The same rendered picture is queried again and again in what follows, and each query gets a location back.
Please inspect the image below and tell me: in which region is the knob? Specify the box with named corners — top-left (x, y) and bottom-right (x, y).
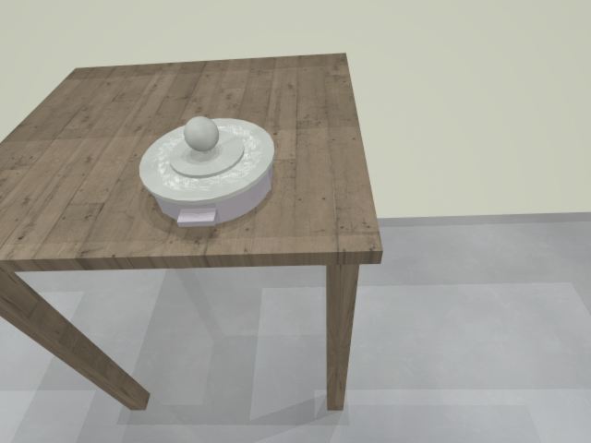
top-left (184, 116), bottom-right (219, 151)

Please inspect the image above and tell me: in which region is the pot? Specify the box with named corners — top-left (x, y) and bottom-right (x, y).
top-left (155, 166), bottom-right (272, 227)

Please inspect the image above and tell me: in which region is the table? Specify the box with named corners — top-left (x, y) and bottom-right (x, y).
top-left (0, 53), bottom-right (383, 411)

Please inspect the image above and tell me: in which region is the lid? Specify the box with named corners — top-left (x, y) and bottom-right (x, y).
top-left (139, 118), bottom-right (275, 205)

